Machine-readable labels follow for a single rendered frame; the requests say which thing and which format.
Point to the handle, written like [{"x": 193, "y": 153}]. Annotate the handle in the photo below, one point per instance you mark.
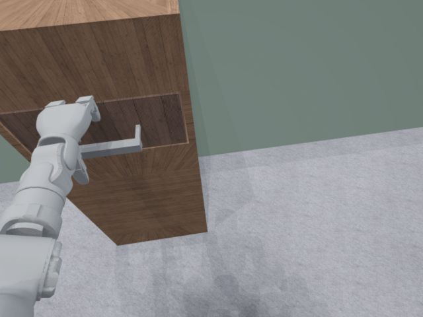
[{"x": 113, "y": 147}]

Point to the left robot forearm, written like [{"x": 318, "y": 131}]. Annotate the left robot forearm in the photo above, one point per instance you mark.
[{"x": 39, "y": 200}]

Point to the robot left hand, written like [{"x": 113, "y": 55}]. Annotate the robot left hand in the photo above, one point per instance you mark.
[{"x": 72, "y": 120}]

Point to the drawer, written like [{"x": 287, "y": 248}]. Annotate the drawer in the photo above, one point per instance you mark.
[{"x": 161, "y": 117}]

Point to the cabinet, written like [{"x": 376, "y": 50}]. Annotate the cabinet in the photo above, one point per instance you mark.
[{"x": 52, "y": 50}]

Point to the left robot upper arm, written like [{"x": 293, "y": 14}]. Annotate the left robot upper arm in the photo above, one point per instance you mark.
[{"x": 29, "y": 271}]

